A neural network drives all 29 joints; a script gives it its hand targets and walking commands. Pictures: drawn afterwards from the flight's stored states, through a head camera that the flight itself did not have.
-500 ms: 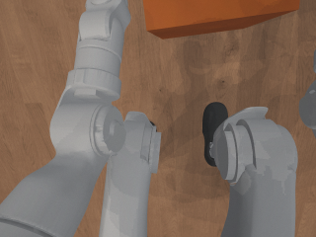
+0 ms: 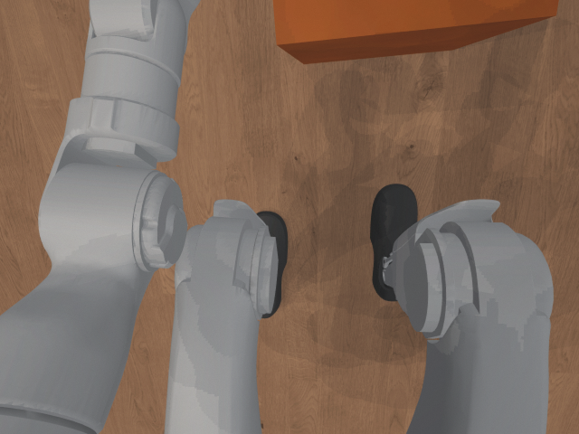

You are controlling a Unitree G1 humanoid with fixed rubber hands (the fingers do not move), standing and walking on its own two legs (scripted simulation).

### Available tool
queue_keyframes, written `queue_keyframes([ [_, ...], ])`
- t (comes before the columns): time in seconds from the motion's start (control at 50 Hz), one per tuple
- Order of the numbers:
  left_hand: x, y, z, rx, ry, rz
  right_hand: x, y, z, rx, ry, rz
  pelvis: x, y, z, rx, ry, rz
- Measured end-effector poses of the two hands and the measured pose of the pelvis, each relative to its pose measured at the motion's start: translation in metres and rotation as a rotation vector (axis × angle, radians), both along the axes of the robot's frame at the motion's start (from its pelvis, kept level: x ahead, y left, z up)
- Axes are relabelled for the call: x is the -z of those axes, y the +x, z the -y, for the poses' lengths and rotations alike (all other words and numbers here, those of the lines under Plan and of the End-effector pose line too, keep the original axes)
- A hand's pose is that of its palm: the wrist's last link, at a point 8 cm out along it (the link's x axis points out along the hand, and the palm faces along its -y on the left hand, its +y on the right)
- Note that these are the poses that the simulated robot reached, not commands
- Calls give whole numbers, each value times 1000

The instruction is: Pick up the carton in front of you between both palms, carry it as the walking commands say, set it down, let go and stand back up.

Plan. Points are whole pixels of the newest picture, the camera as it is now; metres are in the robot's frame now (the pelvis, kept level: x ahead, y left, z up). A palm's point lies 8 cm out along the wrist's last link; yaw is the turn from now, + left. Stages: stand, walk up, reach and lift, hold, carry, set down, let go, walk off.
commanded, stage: set down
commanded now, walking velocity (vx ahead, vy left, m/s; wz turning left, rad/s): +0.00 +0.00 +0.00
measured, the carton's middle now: out of the picture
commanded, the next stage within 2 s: let go in 0.88 s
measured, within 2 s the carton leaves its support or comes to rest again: neither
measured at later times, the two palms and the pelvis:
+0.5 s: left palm out of the picture +0.59 +0.08 +0.01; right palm out of the picture +0.58 -0.31 +0.02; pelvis +0.01 -0.01 +0.13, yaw +0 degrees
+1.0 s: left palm out of the picture +0.58 +0.09 +0.16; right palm out of the picture +0.56 -0.32 +0.16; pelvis +0.04 -0.02 +0.27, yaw -3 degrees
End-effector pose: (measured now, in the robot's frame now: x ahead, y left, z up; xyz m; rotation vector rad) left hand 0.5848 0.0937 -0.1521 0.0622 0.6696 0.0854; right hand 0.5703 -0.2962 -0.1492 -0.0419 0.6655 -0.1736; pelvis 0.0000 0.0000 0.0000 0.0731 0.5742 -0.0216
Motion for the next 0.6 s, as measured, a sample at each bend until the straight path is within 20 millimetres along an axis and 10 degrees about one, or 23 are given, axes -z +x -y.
queue_keyframes([
  [0.6, -197, 5, 4, -36, 42, 15, -198, 14, 14, -18, 0, 7, -160, 20, 15, 32, 35, -209],
])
